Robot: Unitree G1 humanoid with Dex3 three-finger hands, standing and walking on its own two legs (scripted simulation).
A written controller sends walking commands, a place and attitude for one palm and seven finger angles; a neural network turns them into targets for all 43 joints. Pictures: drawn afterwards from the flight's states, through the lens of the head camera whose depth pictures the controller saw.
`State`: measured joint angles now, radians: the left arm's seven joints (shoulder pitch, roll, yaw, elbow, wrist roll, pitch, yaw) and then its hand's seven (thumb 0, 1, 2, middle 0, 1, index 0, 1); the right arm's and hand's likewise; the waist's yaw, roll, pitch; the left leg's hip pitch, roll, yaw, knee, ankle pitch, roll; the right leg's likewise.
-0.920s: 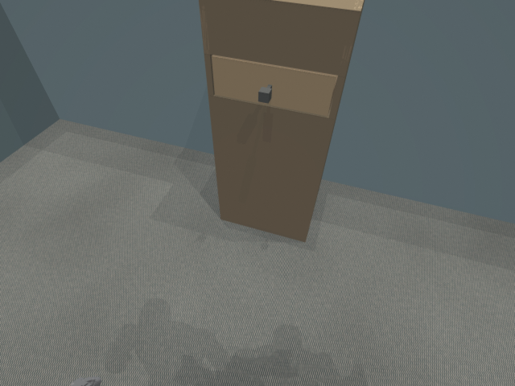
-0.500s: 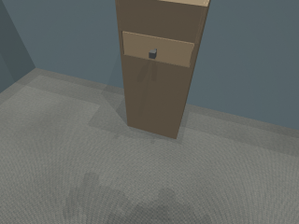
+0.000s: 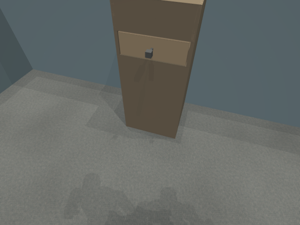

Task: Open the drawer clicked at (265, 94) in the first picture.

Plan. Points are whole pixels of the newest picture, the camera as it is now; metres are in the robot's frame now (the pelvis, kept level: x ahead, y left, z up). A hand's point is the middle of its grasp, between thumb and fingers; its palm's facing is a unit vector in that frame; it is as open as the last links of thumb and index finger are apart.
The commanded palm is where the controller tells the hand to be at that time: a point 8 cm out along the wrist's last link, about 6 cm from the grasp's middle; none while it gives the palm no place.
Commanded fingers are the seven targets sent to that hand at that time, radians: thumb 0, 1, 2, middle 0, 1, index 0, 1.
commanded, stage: look at it before walking up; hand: left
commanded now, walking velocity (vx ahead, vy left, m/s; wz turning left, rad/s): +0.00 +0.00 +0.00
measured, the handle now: (149, 52) +0.94 +0.05 -0.01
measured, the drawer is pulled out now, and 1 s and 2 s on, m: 0.00 0.00 0.00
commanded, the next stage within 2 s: turn to face it in 0.52 s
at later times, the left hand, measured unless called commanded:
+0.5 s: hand out of the picture +0.08 +0.24 -0.16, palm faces -0.03 -0.94 -0.33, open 7.3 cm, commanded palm none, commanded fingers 0.00 0.90 0.90 -0.20 -0.30 -0.20 -0.30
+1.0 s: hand out of the picture +0.07 +0.20 -0.18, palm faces -0.11 -0.96 -0.25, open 7.3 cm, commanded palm none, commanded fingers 0.00 0.90 0.90 -0.20 -0.30 -0.20 -0.30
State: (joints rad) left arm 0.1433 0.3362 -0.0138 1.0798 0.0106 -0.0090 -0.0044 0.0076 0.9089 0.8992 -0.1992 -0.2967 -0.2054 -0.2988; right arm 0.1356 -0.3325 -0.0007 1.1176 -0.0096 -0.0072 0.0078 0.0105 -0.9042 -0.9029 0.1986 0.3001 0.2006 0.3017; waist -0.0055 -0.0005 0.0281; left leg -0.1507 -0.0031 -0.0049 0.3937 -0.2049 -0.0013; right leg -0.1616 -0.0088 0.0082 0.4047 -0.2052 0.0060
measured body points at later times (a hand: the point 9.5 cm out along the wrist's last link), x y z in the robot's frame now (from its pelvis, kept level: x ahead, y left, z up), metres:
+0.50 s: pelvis +0.01 +0.00 +0.00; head +0.01 +0.00 +0.45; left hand +0.08 +0.29 -0.13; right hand +0.09 -0.30 -0.13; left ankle +0.01 +0.12 -0.74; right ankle +0.01 -0.12 -0.74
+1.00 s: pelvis +0.00 +0.00 -0.01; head +0.01 +0.00 +0.44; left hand +0.07 +0.25 -0.16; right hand +0.04 -0.27 -0.16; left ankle +0.01 +0.12 -0.74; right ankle +0.01 -0.12 -0.74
